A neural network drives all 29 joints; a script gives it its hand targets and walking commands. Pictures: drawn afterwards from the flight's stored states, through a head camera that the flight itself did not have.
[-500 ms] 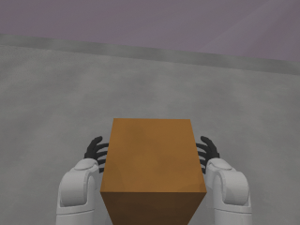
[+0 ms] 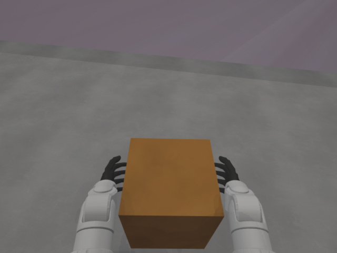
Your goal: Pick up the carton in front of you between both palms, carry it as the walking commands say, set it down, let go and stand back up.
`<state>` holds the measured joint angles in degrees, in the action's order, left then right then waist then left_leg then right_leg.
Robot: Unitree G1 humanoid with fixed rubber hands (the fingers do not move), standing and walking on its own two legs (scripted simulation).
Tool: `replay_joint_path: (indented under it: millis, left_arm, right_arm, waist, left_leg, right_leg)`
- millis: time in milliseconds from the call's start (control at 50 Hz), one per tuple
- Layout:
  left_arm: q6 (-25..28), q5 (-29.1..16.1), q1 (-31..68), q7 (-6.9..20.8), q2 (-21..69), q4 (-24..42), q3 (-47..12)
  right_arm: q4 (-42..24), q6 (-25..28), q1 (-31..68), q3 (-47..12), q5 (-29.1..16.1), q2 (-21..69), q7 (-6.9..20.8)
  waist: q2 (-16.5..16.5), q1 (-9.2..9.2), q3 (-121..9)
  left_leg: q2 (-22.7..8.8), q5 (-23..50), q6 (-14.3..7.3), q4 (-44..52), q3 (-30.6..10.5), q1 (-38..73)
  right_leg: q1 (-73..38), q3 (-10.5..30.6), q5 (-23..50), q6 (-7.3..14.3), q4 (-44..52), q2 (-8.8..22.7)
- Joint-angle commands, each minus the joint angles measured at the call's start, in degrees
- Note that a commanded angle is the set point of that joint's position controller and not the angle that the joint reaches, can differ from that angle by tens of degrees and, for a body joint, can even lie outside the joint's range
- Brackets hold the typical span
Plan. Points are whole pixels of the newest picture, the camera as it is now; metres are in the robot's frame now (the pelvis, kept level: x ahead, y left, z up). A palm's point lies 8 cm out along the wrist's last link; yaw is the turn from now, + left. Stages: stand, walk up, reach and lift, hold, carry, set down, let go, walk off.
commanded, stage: carry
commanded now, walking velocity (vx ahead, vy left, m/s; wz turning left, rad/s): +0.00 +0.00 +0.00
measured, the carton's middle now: (169, 195) +0.30 +0.00 -0.05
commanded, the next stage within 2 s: hold in 1.12 s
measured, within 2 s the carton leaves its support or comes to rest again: neither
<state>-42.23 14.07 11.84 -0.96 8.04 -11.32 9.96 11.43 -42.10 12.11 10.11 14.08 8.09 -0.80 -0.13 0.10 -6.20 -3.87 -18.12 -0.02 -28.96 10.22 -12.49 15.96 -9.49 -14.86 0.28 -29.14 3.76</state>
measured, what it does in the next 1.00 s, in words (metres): stands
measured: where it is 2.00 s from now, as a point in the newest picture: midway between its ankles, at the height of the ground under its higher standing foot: outside the picture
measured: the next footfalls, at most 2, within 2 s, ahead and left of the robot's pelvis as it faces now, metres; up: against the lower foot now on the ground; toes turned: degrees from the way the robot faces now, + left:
none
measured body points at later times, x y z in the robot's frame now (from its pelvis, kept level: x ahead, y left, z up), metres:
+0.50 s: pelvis -0.02 +0.01 +0.00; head -0.04 +0.01 +0.45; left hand +0.28 +0.16 +0.03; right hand +0.28 -0.14 +0.03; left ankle -0.03 +0.11 -0.74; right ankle +0.00 -0.11 -0.74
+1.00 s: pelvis -0.03 +0.02 +0.00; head -0.05 +0.02 +0.45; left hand +0.27 +0.17 +0.03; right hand +0.27 -0.13 +0.03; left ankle -0.03 +0.11 -0.74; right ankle +0.00 -0.11 -0.74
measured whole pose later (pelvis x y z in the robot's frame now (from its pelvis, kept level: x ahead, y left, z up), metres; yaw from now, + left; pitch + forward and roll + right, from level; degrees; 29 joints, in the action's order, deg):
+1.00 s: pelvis -0.03 +0.02 +0.00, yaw +0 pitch +2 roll +0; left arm -42.6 13.5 11.8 -1.2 8.0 -8.8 9.5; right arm 9.1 -42.3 12.0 9.9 13.3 8.1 -1.0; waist 0.0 0.0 -5.4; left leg -2.6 -16.3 -2.0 -29.6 10.7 -15.2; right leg 18.1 -9.0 -11.8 -0.8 -28.5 5.1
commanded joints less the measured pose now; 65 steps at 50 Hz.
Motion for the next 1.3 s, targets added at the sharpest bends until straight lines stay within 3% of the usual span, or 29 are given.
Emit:
replay_joint_path:
  millis: [0,160,1100,1120,1140,1160,1180,1220,1280]
  left_arm:
    - [5.6,-11.6,27.7,11.3,48.0,2.3,-27.6]
    - [3.1,-14.7,25.5,11.9,50.7,6.2,-32.6]
    - [1.8,-14.5,25.8,12.0,50.1,6.8,-32.0]
    - [1.7,-14.0,20.5,12.5,51.7,5.8,-30.4]
    - [2.8,-13.0,21.3,11.9,51.2,6.9,-29.7]
    - [3.2,-11.7,20.1,11.5,49.7,7.0,-28.8]
    - [3.7,-11.3,20.0,10.8,49.5,6.1,-27.6]
    - [4.1,-10.3,19.9,10.5,48.6,5.8,-27.3]
    - [3.9,-12.3,24.7,11.5,50.8,6.3,-30.0]
  right_arm:
    - [-1.6,5.4,26.9,-27.8,-11.6,48.1,11.3]
    - [-5.6,2.8,24.4,-32.3,-14.5,50.7,11.9]
    - [-5.8,1.7,24.8,-31.4,-14.3,50.0,12.0]
    - [-7.3,1.3,18.8,-30.2,-13.4,51.7,12.3]
    - [-9.5,2.1,20.9,-30.2,-13.1,49.5,12.3]
    - [-9.8,2.4,21.5,-30.2,-13.0,49.0,12.6]
    - [-9.8,2.8,23.0,-30.7,-13.4,48.3,12.7]
    - [-9.6,3.3,23.1,-31.1,-13.8,48.6,13.1]
    - [-6.7,3.6,23.4,-29.7,-13.0,49.5,13.1]
  waist:
    - [0.1,-0.13,-12.0]
    - [0.0,-0.03,-14.1]
    - [-0.2,-0.06,-12.7]
    - [-2.5,-0.20,-5.7]
    - [-4.2,-0.27,-8.9]
    - [-1.7,-0.57,-8.1]
    - [-2.4,-1.88,-9.3]
    - [-0.6,-1.91,-8.0]
    - [-1.6,-0.22,-7.5]
  left_leg:
    - [-5.8,13.7,-0.7,4.3,-5.5,2.1]
    - [-5.9,15.5,-0.9,3.5,-5.6,2.7]
    - [-5.9,13.5,-1.9,4.9,-6.4,0.3]
    - [6.6,30.0,-1.6,7.8,-16.4,6.8]
    - [6.1,32.7,-1.3,7.6,-16.7,10.2]
    - [6.1,36.0,-1.2,7.3,-17.2,16.1]
    - [6.3,33.0,-1.0,8.1,-16.8,18.0]
    - [6.2,32.6,-1.0,8.3,-16.4,20.8]
    - [6.0,24.2,-0.2,9.2,-16.2,18.0]
  right_leg:
    - [-5.6,5.8,15.1,0.6,3.5,5.9]
    - [-5.9,5.6,16.1,0.5,2.8,5.9]
    - [-4.3,5.4,11.7,-0.5,3.2,5.9]
    - [-14.2,11.9,19.5,1.5,5.1,-10.3]
    - [-15.5,13.8,22.3,2.0,5.7,-9.0]
    - [-10.2,13.9,22.9,1.2,6.6,-9.1]
    - [-11.4,14.3,22.0,1.1,6.9,-8.7]
    - [-8.4,13.9,18.9,0.5,7.8,-9.5]
    - [-10.3,13.7,12.4,1.1,8.4,-9.8]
